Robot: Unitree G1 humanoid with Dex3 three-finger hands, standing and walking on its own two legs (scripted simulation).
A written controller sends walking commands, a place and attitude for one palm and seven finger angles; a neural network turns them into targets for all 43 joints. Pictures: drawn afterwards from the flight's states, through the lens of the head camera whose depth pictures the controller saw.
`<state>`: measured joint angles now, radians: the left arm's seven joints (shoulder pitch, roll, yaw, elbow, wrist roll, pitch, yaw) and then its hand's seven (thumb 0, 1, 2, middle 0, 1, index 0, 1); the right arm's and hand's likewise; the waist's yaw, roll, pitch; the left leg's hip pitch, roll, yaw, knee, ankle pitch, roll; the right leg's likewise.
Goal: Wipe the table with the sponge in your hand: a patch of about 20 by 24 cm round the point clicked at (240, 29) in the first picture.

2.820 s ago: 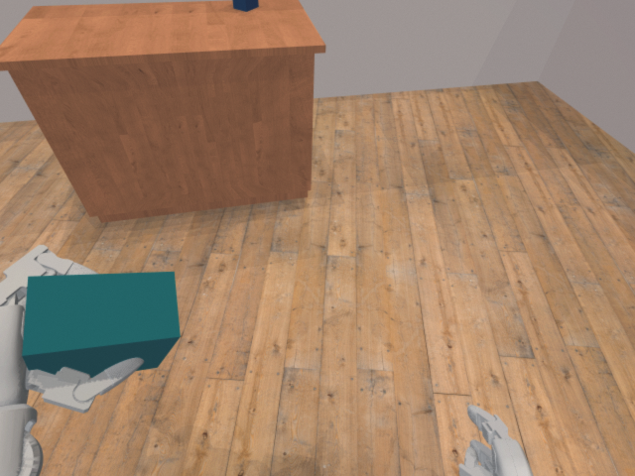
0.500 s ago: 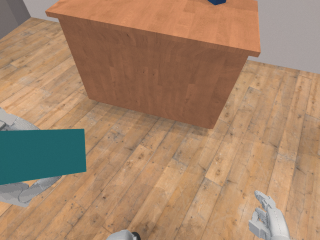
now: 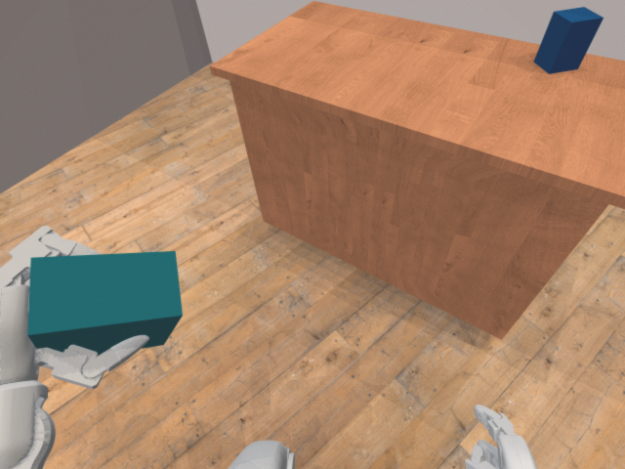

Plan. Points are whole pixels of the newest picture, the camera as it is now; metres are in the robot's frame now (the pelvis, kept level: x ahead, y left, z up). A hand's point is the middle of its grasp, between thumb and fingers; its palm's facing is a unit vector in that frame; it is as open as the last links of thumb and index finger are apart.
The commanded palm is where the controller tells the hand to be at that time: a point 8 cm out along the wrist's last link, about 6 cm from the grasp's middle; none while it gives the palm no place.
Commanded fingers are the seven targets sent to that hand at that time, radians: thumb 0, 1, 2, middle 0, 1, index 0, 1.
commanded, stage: walk to a spot facing it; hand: left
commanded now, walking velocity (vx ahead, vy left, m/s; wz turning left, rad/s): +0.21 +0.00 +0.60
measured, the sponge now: (129, 306) +0.24 +0.20 +0.15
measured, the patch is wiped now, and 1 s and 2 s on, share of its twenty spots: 0.00 0.00 0.00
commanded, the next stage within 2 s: turn to face it in 0.26 s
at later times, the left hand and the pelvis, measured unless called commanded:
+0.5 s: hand (59, 278) +0.24 +0.25 +0.19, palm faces +0.53 -0.70 -0.48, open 10.2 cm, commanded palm +0.18 +0.29 +0.19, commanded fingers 0.00 0.10 1.30 -1.20 -1.60 -1.20 -1.60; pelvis +0.09 -0.02 +0.00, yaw +12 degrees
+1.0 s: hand (171, 247) +0.28 +0.16 +0.19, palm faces +0.35 -0.83 -0.43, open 10.2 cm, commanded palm +0.23 +0.21 +0.19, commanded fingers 0.00 0.10 1.30 -1.20 -1.60 -1.20 -1.60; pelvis +0.06 -0.07 +0.00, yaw -1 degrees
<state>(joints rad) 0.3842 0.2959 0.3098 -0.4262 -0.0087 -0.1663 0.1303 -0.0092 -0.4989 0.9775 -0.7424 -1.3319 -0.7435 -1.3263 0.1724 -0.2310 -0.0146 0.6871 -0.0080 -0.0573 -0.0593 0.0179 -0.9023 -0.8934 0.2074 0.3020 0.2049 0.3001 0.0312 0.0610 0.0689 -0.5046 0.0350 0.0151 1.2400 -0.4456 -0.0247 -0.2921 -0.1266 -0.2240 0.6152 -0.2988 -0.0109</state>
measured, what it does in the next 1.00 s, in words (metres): steps on the spot: left foot, then right foot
